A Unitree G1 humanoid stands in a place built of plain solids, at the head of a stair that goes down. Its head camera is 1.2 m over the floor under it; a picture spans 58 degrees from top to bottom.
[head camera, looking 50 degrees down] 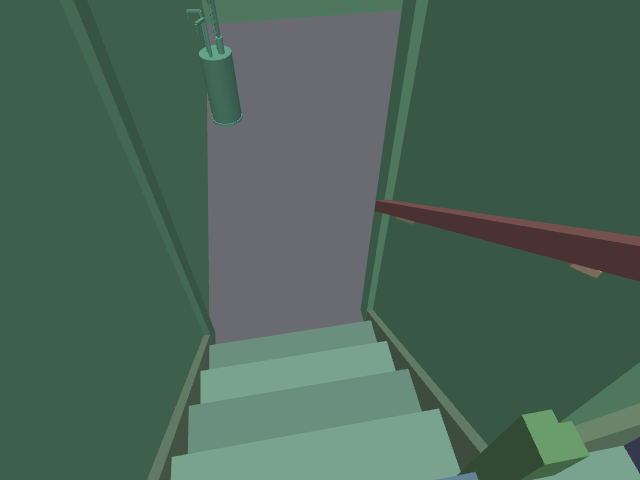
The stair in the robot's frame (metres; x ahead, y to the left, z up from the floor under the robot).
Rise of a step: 0.20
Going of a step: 0.22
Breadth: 0.83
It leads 9 degrees to the left of straight ahead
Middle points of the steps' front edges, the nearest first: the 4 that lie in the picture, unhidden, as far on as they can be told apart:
0.40 0.03 -0.20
0.62 0.07 -0.40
0.84 0.11 -0.59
1.06 0.14 -0.79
